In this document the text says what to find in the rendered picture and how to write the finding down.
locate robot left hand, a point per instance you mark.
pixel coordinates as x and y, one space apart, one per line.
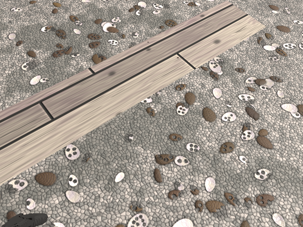
27 220

